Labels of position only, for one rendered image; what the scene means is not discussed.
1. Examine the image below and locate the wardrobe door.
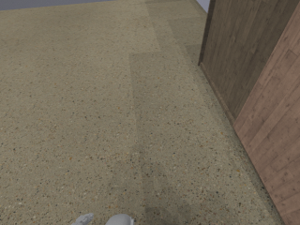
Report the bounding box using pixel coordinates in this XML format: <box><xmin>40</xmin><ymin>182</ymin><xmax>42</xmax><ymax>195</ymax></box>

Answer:
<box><xmin>202</xmin><ymin>0</ymin><xmax>300</xmax><ymax>120</ymax></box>
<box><xmin>232</xmin><ymin>1</ymin><xmax>300</xmax><ymax>225</ymax></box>

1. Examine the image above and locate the left robot hand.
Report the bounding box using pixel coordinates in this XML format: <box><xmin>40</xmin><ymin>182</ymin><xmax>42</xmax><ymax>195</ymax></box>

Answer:
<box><xmin>71</xmin><ymin>213</ymin><xmax>94</xmax><ymax>225</ymax></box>

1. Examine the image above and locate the robot left thigh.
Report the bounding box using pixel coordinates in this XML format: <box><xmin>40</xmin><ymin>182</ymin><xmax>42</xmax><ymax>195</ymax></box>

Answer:
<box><xmin>105</xmin><ymin>214</ymin><xmax>135</xmax><ymax>225</ymax></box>

